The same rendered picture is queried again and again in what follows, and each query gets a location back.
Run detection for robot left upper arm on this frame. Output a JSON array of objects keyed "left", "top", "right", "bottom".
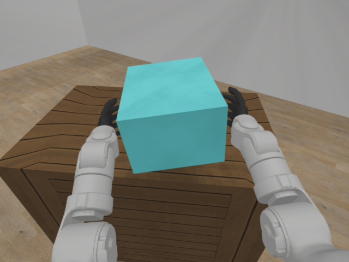
[{"left": 53, "top": 221, "right": 118, "bottom": 262}]

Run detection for pedestal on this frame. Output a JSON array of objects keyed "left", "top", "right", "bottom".
[{"left": 0, "top": 85, "right": 274, "bottom": 262}]

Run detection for carton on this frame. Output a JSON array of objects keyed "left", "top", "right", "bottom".
[{"left": 116, "top": 57, "right": 228, "bottom": 174}]

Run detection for robot right upper arm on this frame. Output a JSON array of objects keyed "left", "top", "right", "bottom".
[{"left": 260, "top": 201, "right": 349, "bottom": 262}]

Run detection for right robot forearm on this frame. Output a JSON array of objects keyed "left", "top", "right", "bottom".
[{"left": 231, "top": 114, "right": 332, "bottom": 242}]

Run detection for robot left hand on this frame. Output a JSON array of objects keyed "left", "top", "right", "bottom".
[{"left": 98, "top": 98, "right": 120, "bottom": 136}]

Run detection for left robot forearm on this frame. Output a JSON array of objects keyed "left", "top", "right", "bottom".
[{"left": 52, "top": 125, "right": 119, "bottom": 262}]

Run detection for robot right hand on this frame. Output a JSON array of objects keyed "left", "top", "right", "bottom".
[{"left": 222, "top": 87, "right": 248, "bottom": 127}]

